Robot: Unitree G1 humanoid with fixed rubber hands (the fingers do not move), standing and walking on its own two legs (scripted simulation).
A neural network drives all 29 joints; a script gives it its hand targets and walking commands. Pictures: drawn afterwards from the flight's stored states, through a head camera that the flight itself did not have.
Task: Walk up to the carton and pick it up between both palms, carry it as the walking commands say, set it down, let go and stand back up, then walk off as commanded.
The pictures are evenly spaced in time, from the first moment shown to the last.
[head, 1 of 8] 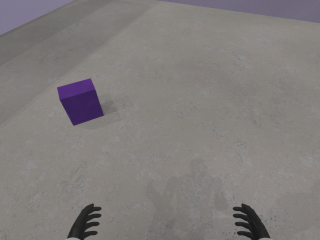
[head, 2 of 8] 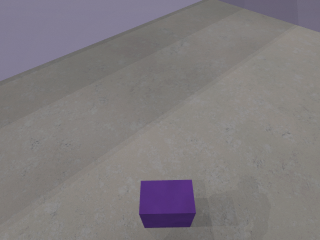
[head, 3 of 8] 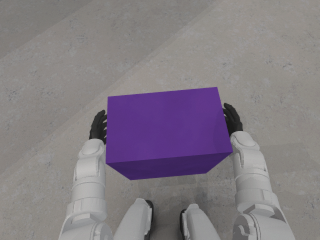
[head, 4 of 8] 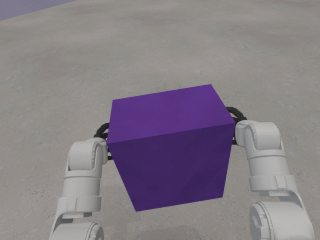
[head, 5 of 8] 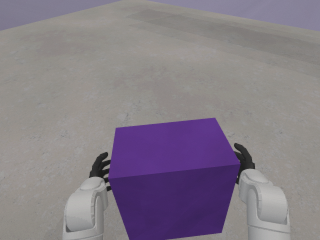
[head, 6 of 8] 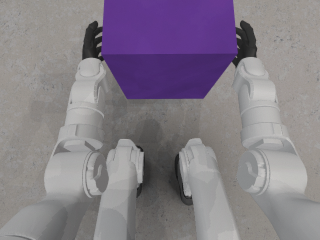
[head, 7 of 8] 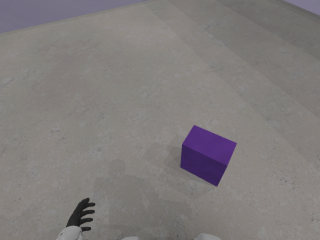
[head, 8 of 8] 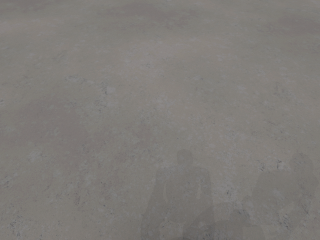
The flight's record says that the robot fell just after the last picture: no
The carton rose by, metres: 0.68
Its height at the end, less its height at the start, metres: +0.00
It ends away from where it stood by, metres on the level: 6.57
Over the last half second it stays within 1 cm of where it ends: yes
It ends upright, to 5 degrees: yes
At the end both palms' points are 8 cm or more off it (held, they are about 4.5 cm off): yes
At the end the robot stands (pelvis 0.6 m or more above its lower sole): yes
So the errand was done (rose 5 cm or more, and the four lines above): yes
